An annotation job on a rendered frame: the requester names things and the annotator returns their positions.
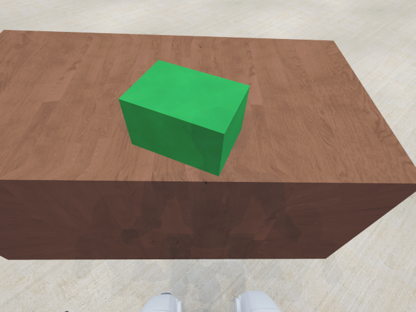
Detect pedestal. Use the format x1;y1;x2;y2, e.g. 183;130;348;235
0;30;416;260

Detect robot thigh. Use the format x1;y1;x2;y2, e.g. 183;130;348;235
140;294;182;312
235;291;281;312

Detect carton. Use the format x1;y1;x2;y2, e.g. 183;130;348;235
119;60;250;176

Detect right robot thigh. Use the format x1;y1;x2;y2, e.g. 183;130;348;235
235;291;281;312

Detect left robot thigh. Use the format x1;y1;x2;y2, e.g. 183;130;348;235
140;294;182;312

